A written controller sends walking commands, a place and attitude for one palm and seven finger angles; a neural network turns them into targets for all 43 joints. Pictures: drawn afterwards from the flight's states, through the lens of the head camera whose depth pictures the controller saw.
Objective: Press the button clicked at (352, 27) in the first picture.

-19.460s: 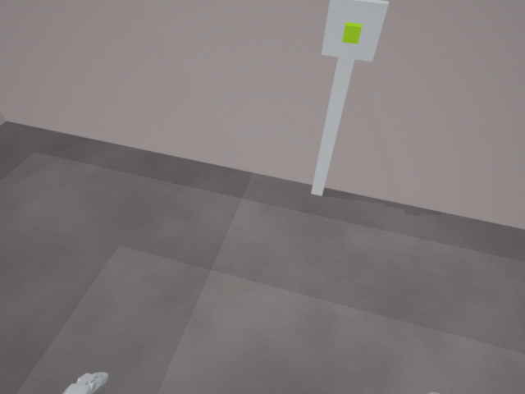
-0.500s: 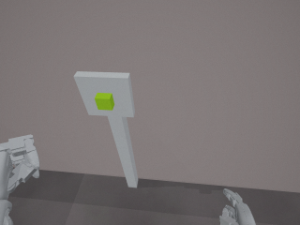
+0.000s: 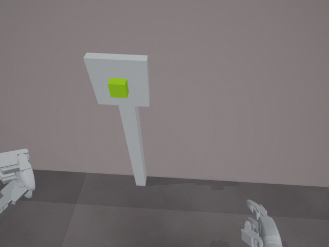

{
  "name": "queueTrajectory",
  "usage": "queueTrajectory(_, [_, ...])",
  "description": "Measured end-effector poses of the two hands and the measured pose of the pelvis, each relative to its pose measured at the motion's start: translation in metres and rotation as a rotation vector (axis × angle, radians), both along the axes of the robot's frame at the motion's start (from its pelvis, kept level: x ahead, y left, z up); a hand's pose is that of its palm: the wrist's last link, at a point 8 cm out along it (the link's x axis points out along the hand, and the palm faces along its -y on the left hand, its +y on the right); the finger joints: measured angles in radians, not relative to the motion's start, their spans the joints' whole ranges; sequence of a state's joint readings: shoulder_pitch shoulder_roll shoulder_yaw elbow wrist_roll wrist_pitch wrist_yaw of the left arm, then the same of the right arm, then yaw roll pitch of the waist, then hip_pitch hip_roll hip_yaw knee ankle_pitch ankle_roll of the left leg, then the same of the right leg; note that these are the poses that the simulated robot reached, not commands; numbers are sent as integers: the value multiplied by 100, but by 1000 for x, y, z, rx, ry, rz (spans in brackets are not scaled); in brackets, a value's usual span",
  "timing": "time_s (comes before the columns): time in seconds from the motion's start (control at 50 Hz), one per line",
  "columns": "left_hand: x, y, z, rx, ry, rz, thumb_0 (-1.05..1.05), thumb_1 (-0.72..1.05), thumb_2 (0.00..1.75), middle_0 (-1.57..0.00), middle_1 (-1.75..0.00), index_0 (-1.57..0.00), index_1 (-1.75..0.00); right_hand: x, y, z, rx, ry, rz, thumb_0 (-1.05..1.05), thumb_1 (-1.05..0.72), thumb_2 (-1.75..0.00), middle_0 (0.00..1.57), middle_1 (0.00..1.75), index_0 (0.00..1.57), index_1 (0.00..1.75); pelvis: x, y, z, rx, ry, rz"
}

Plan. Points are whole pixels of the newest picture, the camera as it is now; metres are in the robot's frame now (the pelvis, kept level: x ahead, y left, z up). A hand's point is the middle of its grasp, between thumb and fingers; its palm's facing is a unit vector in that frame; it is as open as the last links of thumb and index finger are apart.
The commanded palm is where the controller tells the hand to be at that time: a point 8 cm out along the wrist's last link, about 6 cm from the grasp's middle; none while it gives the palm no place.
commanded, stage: step back with the hand held close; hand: left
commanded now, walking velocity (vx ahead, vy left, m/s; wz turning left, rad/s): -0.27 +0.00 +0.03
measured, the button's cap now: (118, 87) +0.54 +0.18 +0.08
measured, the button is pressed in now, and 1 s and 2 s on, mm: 0 0 0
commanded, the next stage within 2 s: stop stepping back and stand still in 0.62 s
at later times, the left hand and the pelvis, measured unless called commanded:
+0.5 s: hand out of the picture +0.11 +0.26 +0.16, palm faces +0.37 -0.82 -0.45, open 3.1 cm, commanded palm +0.05 +0.29 +0.18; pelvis -0.08 +0.01 -0.01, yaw +0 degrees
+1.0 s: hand out of the picture -0.05 +0.31 +0.17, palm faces +0.46 -0.84 -0.27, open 3.1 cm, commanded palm -0.09 +0.33 +0.18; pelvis -0.23 +0.05 -0.01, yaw -1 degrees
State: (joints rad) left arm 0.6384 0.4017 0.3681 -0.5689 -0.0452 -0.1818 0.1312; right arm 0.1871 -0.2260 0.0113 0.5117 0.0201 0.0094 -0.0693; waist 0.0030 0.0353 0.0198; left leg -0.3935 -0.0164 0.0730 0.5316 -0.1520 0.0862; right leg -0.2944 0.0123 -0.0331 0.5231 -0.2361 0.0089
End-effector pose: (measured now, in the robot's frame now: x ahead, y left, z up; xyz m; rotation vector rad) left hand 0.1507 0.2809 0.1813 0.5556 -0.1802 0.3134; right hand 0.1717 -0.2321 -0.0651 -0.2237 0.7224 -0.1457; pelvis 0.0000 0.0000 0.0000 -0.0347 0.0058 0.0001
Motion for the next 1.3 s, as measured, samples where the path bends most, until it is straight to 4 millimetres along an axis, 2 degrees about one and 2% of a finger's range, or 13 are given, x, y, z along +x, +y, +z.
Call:
queueTrajectory(0.08, [-19,3,-6,-23,-15,22,1,89,90,-131,-149,-131,-150,-15,7,-3,-14,17,28,1,-90,-90,20,30,20,30,-13,2,-2,-11,-2,20])
queueTrajectory(0.2, [-40,7,2,-28,-112,5,1,89,90,-131,-149,-131,-150,-37,12,-5,-53,42,53,1,-90,-90,20,30,20,30,-28,8,-5,-25,-10,33])
queueTrajectory(0.4, [-65,33,11,27,-148,30,1,89,90,-131,-149,-131,-150,-63,27,-1,-43,25,56,1,-90,-90,20,30,20,30,-56,16,-1,-62,33,53])
queueTrajectory(0.54, [-88,10,-6,-43,-94,-68,1,89,90,-131,-150,-131,-150,-80,33,-9,-13,23,85,1,-90,-90,20,30,20,30,-95,14,-7,-45,65,-20])
queueTrajectory(0.62, [-96,5,5,-24,-174,-157,1,89,90,-131,-149,-131,-150,-104,31,-9,-30,17,37,1,-90,-90,20,30,20,30,-106,18,-12,-55,11,-27])
queueTrajectory(0.72, [-120,14,18,21,-228,-176,1,89,90,-131,-149,-131,-150,-140,27,1,-38,-56,11,1,-90,-90,20,30,20,30,-145,20,-14,-55,-26,-24])
queueTrajectory(0.82, [-183,23,9,36,-153,-111,1,89,90,-131,-149,-131,-150,-189,22,2,-23,-60,-12,1,-90,-90,20,30,20,30,-187,22,-16,-30,-47,1])
queueTrajectory(0.88, [-220,32,5,-22,-142,-60,1,89,90,-131,-149,-131,-150,-227,21,4,-48,29,-35,1,-90,-90,20,30,20,30,-196,28,-6,3,-27,-26])
queueTrajectory(0.92, [-235,42,2,-71,-168,-12,1,89,90,-131,-149,-131,-150,-250,23,10,-83,59,-51,1,-90,-90,20,30,20,30,-203,33,1,11,-13,-47])
queueTrajectory(1.02, [-239,66,-9,-143,-271,28,1,89,90,-132,-150,-132,-150,-286,30,9,-168,26,-38,1,-90,-90,20,30,20,30,-240,55,-9,-12,-24,-15])
queueTrajectory(1.1, [-237,63,4,-112,-265,-37,1,89,90,-132,-150,-132,-150,-318,52,10,-82,3,-60,1,-91,-90,20,30,20,30,-267,60,0,-5,-51,-10])
queueTrajectory(1.2, [-267,44,31,-21,-210,-162,1,89,90,-131,-150,-131,-150,-349,73,14,22,26,-81,1,-90,-90,20,30,20,30,-276,59,15,-24,-20,-32])
queueTrajectory(1.3, [-289,46,33,64,-100,-108,1,89,90,-131,-150,-131,-150,-356,73,-1,43,66,-70,1,-90,-90,20,30,20,30,-282,54,16,-20,10,-33])
